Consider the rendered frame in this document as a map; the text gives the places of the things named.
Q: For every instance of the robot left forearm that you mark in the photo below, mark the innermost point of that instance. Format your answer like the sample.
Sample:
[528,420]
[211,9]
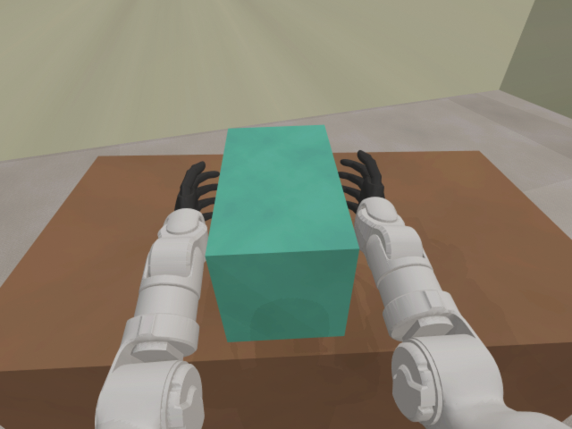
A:
[164,325]

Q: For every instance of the carton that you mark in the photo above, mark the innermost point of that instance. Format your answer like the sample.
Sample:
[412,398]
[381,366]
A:
[282,252]

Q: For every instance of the right robot upper arm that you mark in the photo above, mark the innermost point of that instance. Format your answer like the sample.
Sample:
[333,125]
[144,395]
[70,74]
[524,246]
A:
[452,382]

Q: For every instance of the left robot upper arm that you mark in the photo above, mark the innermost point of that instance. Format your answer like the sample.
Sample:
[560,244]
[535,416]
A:
[154,395]

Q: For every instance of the pedestal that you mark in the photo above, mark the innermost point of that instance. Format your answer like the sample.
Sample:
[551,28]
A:
[64,307]

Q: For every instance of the right robot hand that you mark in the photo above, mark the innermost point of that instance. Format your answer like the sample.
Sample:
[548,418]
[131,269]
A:
[371,183]

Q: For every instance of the robot right forearm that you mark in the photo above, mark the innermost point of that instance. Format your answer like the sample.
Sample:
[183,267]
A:
[414,303]

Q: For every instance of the left robot hand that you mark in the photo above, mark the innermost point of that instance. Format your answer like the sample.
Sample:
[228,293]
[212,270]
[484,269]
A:
[190,192]

